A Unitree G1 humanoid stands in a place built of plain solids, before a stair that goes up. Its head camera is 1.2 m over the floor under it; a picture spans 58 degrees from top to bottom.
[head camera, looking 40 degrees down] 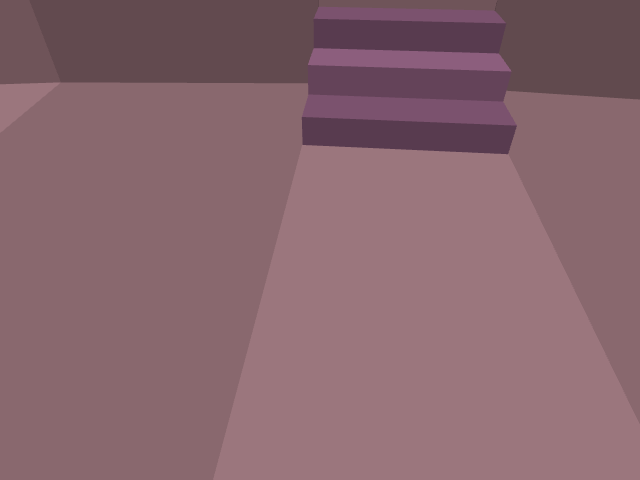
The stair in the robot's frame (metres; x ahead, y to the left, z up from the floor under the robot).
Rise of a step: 0.17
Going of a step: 0.33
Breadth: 1.17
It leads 5 degrees to the right of straight ahead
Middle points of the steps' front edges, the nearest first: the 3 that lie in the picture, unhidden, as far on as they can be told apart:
2.24 -0.48 0.17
2.56 -0.51 0.35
2.89 -0.54 0.52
